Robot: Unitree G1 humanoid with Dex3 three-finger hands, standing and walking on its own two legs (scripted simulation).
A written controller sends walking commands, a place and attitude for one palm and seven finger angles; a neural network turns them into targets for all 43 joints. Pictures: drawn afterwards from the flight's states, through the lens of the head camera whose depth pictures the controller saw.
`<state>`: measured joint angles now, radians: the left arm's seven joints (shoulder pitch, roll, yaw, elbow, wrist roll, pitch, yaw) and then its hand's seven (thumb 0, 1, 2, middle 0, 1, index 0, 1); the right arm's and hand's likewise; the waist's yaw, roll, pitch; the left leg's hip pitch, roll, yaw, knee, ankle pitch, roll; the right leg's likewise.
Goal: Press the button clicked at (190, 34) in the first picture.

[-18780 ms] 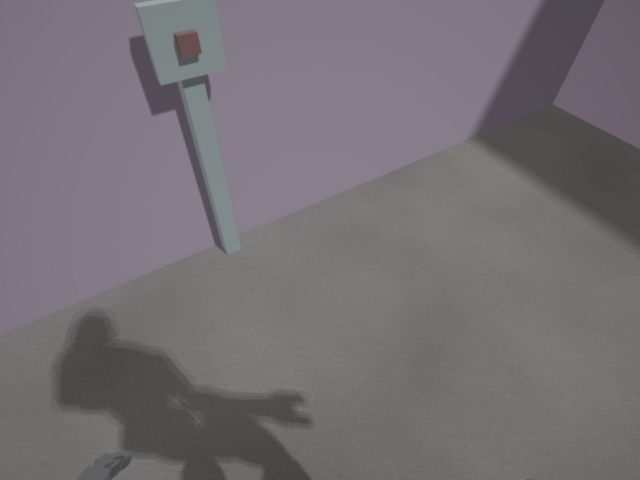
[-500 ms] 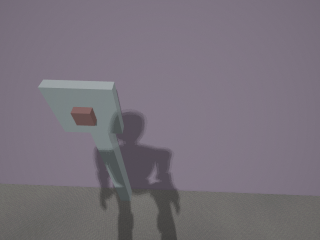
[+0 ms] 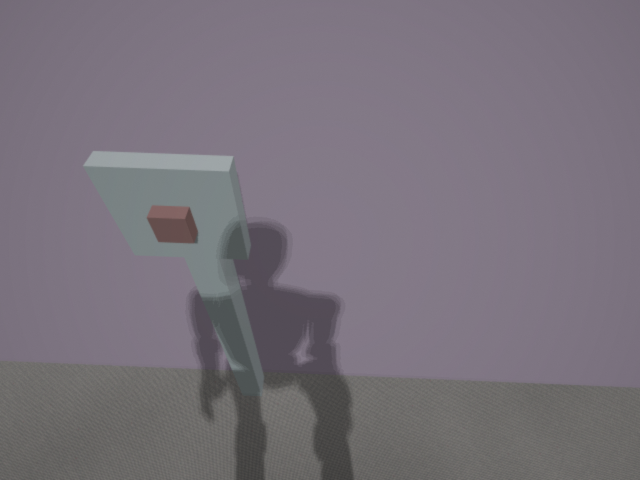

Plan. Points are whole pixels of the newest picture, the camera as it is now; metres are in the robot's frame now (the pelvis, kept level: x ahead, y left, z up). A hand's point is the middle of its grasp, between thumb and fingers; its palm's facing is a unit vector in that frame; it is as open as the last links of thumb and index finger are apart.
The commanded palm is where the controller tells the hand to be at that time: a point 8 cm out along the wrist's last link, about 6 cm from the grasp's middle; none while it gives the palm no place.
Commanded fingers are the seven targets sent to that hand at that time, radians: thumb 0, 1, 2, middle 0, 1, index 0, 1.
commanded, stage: look again from close up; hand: left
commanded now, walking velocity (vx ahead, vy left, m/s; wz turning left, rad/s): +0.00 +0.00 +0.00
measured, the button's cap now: (174, 222) +0.42 +0.24 +0.07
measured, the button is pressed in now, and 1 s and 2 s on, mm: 0 0 0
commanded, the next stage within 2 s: raise the hand and make a fist in 0.06 s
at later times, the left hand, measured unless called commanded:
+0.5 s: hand (208, 416) +0.19 +0.15 +0.00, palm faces +0.00 -1.00 +0.07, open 6.0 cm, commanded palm +0.11 +0.23 -0.04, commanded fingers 0.00 0.90 0.90 -0.69 -0.84 -0.69 -0.84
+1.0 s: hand (163, 446) +0.16 +0.19 -0.01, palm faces +0.00 -1.00 +0.00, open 3.1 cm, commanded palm +0.12 +0.26 +0.00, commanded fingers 0.00 0.90 0.90 -1.30 -1.50 -1.30 -1.50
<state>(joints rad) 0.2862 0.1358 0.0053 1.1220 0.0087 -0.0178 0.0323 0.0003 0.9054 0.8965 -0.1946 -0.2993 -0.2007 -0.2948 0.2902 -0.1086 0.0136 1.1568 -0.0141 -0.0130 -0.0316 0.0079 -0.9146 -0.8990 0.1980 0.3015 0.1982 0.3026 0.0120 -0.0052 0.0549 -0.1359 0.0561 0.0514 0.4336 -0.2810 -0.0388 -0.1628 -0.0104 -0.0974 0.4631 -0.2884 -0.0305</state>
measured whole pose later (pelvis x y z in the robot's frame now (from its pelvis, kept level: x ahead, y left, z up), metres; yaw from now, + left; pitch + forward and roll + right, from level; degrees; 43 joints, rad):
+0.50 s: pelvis -0.03 +0.01 -0.04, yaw +0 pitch +8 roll +1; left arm 0.36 0.08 0.03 0.10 -0.19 -0.48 -0.17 0.01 0.92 0.90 -0.43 -0.56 -0.44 -0.56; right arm 0.14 -0.26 -0.07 0.63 0.01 -0.28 -0.01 0.02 -0.92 -0.90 0.20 0.30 0.20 0.30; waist -0.02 -0.03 -0.10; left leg -0.55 0.04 0.07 0.83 -0.41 -0.01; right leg -0.59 -0.06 -0.06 0.87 -0.42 -0.01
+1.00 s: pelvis -0.05 +0.03 -0.06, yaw +0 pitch +10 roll -2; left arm 0.46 0.20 0.09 -0.17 -0.24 -0.18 -0.18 0.01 0.89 0.90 -1.11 -1.30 -1.12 -1.30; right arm 0.27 -0.16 0.04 0.52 0.04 -0.15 -0.06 0.02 -0.90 -0.90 0.21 0.30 0.21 0.30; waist -0.01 0.02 -0.08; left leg -0.72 0.05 0.03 1.02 -0.47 0.01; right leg -0.71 -0.05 -0.09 0.98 -0.44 0.00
